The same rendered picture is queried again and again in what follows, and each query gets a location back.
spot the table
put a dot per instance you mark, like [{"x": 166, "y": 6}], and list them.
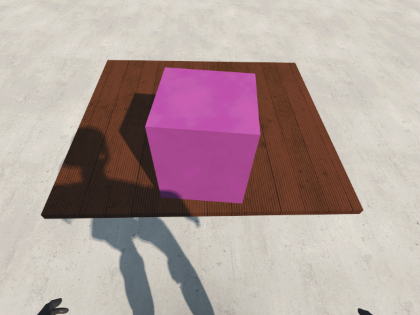
[{"x": 108, "y": 171}]

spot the robot left hand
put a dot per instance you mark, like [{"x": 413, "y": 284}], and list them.
[{"x": 50, "y": 308}]

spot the carton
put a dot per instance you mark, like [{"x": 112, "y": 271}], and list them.
[{"x": 203, "y": 131}]

